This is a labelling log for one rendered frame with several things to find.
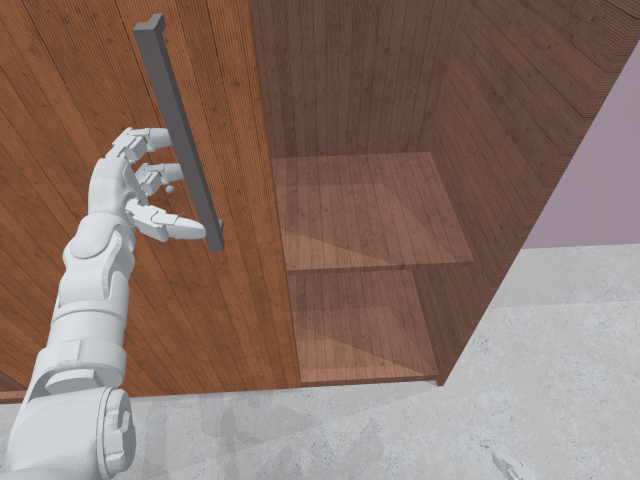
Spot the wardrobe door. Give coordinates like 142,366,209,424
0,0,301,398
0,370,28,391

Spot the robot left upper arm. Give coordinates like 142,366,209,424
0,386,136,480

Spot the robot left forearm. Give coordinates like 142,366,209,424
6,213,136,472

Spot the robot left hand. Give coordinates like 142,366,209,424
88,127,206,242

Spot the robot right hand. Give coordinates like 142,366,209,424
492,450,535,480

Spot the handle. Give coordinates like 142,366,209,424
133,13,225,252

